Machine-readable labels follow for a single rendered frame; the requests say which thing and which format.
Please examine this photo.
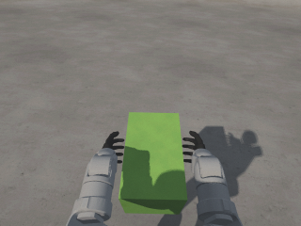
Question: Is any carton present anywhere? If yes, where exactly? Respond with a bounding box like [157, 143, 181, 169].
[119, 112, 188, 215]

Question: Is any robot right hand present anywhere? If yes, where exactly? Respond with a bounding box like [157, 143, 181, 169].
[182, 131, 206, 163]

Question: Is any robot left forearm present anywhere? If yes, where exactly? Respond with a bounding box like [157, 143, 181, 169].
[66, 148, 118, 226]

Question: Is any robot right forearm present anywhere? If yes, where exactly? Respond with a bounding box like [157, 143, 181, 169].
[191, 148, 243, 226]

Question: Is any robot left hand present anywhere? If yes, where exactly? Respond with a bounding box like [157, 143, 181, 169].
[102, 131, 124, 164]

